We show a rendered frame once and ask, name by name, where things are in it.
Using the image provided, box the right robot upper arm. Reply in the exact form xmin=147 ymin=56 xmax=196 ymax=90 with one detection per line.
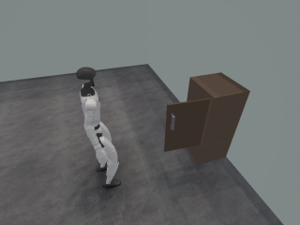
xmin=83 ymin=97 xmax=97 ymax=131

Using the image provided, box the handle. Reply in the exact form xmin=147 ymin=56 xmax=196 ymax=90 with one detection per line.
xmin=170 ymin=113 xmax=175 ymax=130

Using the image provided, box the right robot shin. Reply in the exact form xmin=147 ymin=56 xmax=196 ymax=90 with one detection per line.
xmin=106 ymin=162 xmax=119 ymax=185

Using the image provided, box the right robot forearm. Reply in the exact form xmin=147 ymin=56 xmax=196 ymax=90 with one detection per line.
xmin=86 ymin=126 xmax=102 ymax=152

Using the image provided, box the cupboard door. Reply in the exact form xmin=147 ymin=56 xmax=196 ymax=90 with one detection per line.
xmin=164 ymin=98 xmax=211 ymax=152

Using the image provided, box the left robot thigh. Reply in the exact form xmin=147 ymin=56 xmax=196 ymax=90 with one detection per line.
xmin=100 ymin=121 xmax=112 ymax=142

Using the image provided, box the robot right hand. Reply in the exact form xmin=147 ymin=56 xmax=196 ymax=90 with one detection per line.
xmin=96 ymin=149 xmax=110 ymax=164

